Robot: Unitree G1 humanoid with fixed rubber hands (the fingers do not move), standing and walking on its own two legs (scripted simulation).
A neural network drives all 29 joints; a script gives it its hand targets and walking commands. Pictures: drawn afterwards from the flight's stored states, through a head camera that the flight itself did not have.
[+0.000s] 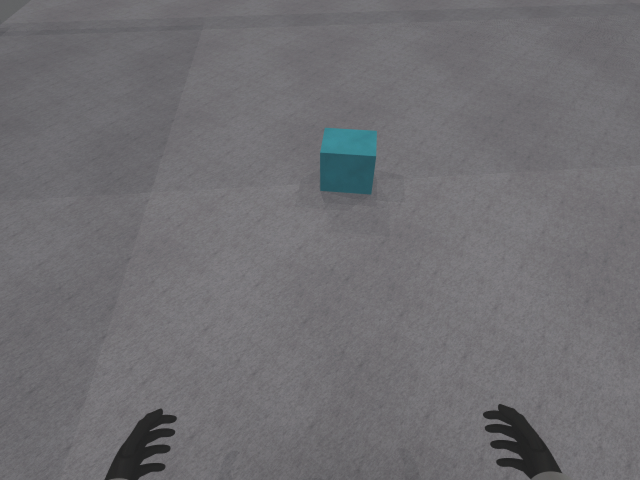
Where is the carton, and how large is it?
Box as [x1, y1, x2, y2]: [320, 128, 376, 194]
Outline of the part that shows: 325,128 320,151 320,190 370,194 375,161 376,131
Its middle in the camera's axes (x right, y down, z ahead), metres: +0.14 -0.37 +1.82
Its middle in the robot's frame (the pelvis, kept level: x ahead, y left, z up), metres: +1.54 -0.15 -0.64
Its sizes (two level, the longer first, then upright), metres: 0.244 0.198 0.220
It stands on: the floor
